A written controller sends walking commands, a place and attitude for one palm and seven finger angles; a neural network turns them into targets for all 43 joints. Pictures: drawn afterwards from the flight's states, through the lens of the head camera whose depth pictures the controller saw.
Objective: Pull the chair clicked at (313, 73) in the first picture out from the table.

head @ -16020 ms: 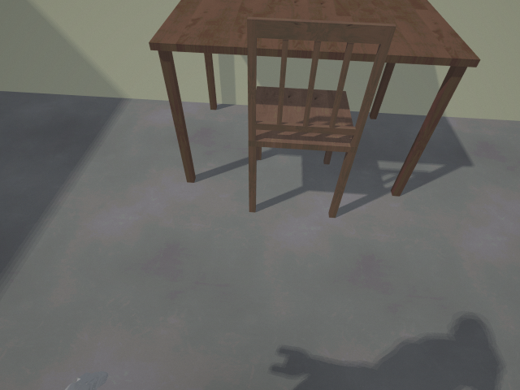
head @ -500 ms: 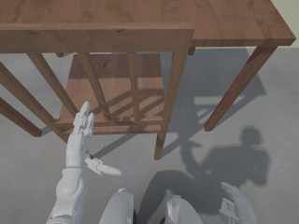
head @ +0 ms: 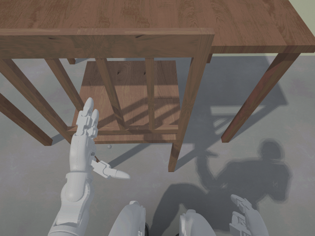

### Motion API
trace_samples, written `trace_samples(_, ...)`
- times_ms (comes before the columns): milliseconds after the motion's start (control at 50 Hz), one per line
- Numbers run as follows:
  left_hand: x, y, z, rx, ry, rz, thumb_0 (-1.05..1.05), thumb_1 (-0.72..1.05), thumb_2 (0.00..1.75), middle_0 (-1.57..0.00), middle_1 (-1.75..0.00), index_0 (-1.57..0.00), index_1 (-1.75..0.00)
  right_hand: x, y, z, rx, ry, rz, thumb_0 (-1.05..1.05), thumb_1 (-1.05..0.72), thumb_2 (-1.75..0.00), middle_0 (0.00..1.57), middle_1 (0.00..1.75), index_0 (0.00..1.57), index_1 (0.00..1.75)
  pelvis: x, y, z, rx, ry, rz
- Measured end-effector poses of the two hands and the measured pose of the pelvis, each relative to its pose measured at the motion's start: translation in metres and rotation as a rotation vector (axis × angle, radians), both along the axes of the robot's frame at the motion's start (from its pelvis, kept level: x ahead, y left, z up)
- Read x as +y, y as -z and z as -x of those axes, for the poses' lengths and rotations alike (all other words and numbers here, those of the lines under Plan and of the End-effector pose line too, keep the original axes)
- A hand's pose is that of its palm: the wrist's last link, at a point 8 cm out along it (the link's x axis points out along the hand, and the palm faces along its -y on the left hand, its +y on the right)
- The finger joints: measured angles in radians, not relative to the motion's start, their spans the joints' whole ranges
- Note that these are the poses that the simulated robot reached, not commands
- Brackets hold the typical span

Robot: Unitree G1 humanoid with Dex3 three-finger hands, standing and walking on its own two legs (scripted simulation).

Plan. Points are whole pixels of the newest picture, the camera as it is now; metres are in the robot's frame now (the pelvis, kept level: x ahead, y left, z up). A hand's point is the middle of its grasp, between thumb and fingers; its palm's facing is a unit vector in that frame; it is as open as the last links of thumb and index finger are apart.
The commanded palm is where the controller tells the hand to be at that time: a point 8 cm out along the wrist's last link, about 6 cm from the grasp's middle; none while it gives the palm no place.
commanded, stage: aim the fingers beside a spindle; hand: left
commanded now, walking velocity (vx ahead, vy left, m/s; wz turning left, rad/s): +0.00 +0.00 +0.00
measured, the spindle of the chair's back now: (114, 100) +0.45 +0.14 +0.04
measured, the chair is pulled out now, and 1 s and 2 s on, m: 0.00 0.00 0.00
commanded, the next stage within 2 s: push the fingers through the gap in 1.64 s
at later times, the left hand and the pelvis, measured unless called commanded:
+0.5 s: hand (135, 161) +0.30 +0.07 +0.00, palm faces -0.07 -1.00 +0.05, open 16.9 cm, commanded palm +0.29 +0.16 +0.03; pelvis +0.00 +0.00 +0.00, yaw -1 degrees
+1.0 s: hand (109, 141) +0.32 +0.13 +0.05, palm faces +0.12 -0.99 -0.08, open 16.9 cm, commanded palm +0.29 +0.17 +0.02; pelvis +0.00 -0.02 +0.00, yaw +0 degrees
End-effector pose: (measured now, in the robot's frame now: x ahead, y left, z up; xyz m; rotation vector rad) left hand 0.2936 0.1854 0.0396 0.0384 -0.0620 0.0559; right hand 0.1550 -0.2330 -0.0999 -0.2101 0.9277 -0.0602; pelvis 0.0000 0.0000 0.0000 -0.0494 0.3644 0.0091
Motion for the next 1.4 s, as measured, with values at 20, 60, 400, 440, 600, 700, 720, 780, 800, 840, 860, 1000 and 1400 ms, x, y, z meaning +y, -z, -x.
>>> trace_samples(20, -0.004, 0.009, -0.001, 0.044, 0.02, 0.014, -0.01, -0.5, 0.3, -0.06, -0.08, -0.06, -0.08, 0.001, 0.0, 0.0, 0.002, 0.0, -0.004, 0.01, -0.91, -0.9, 0.2, 0.3, 0.2, 0.3, 0.0, 0.0, 0.0, 0.0, -0.002, 0.001)
trace_samples(60, -0.018, 0.029, 0.001, 0.141, 0.072, 0.049, -0.01, -0.5, 0.3, -0.06, -0.08, -0.06, -0.08, 0.002, -0.001, 0.0, 0.001, 0.006, -0.005, 0.01, -0.91, -0.9, 0.2, 0.3, 0.21, 0.3, 0.001, 0.0, 0.001, 0.003, -0.004, 0.002)
trace_samples(400, -0.024, 0.03, 0.001, 0.158, 0.06, 0.032, -0.01, -0.5, 0.3, -0.06, -0.08, -0.06, -0.08, -0.001, 0.002, 0.004, 0.022, 0.01, -0.014, 0.01, -0.91, -0.9, 0.2, 0.3, 0.21, 0.3, -0.003, 0.0, 0.001, 0.001, -0.005, -0.001)
trace_samples(440, -0.043, 0.044, 0.008, 0.224, 0.119, 0.072, -0.01, -0.5, 0.3, -0.06, -0.08, -0.05, -0.08, -0.004, 0.0, 0.004, 0.012, 0.024, -0.001, 0.02, -0.91, -0.9, 0.2, 0.3, 0.21, 0.3, -0.003, 0.0, 0.0, 0.007, -0.001, -0.002)
trace_samples(600, -0.022, -0.014, 0.005, -0.066, -0.037, -0.014, -0.02, -0.5, 0.3, -0.07, -0.08, -0.07, -0.08, -0.012, -0.003, 0.003, -0.003, 0.038, 0.013, 0.01, -0.91, -0.9, 0.2, 0.3, 0.2, 0.3, -0.01, -0.001, -0.003, -0.001, 0.017, -0.018)
trace_samples(700, -0.007, 0.007, -0.002, 0.064, -0.03, -0.027, -0.01, -0.5, 0.3, -0.06, -0.08, -0.06, -0.08, -0.012, 0.003, 0.003, 0.023, 0.013, -0.023, 0.01, -0.91, -0.9, 0.2, 0.3, 0.2, 0.3, -0.013, -0.002, -0.002, -0.006, 0.0, -0.016)
trace_samples(720, -0.013, 0.018, 0.0, 0.122, 0.003, -0.005, -0.01, -0.5, 0.3, -0.06, -0.08, -0.06, -0.08, -0.013, 0.002, 0.003, 0.022, 0.015, -0.023, 0.01, -0.91, -0.9, 0.2, 0.3, 0.2, 0.3, -0.013, -0.002, -0.002, -0.005, -0.002, -0.015)
trace_samples(780, -0.04, 0.045, 0.012, 0.242, 0.102, 0.068, -0.01, -0.5, 0.3, -0.06, -0.08, -0.05, -0.08, -0.017, -0.002, 0.001, 0.005, 0.03, -0.002, 0.02, -0.91, -0.9, 0.2, 0.3, 0.21, 0.3, -0.014, -0.002, -0.003, 0.003, -0.001, -0.013)
trace_samples(800, -0.047, 0.047, 0.016, 0.246, 0.12, 0.083, -0.01, -0.5, 0.3, -0.06, -0.08, -0.06, -0.08, -0.018, -0.003, 0.0, -0.004, 0.036, 0.01, 0.02, -0.91, -0.9, 0.2, 0.3, 0.21, 0.3, -0.014, -0.002, -0.004, 0.005, 0.003, -0.013)
trace_samples(840, -0.054, 0.037, 0.019, 0.187, 0.12, 0.083, -0.02, -0.5, 0.3, -0.06, -0.08, -0.06, -0.08, -0.022, -0.006, -0.001, -0.019, 0.046, 0.032, 0.01, -0.91, -0.9, 0.2, 0.3, 0.21, 0.3, -0.015, -0.002, -0.005, 0.007, 0.01, -0.015)
trace_samples(860, -0.052, 0.026, 0.018, 0.134, 0.1, 0.071, -0.02, -0.5, 0.3, -0.06, -0.08, -0.06, -0.08, -0.023, -0.007, -0.001, -0.025, 0.05, 0.039, 0.01, -0.91, -0.9, 0.2, 0.3, 0.21, 0.3, -0.015, -0.001, -0.005, 0.006, 0.013, -0.018)
trace_samples(1000, -0.002, -0.013, -0.004, -0.052, -0.065, -0.051, -0.02, -0.5, 0.3, -0.07, -0.08, -0.07, -0.08, -0.021, 0.002, -0.002, 0.0, 0.015, -0.001, 0.01, -0.91, -0.9, 0.2, 0.3, 0.2, 0.3, -0.018, -0.001, -0.004, -0.002, 0.004, -0.02)
trace_samples(1400, -0.003, 0.019, -0.006, 0.122, 0.018, 0.005, -0.01, -0.5, 0.3, -0.06, -0.08, -0.06, -0.08, -0.013, 0.002, 0.004, 0.013, 0.022, -0.01, 0.01, -0.91, -0.9, 0.2, 0.3, 0.2, 0.3, -0.01, -0.001, -0.002, -0.003, -0.002, -0.009)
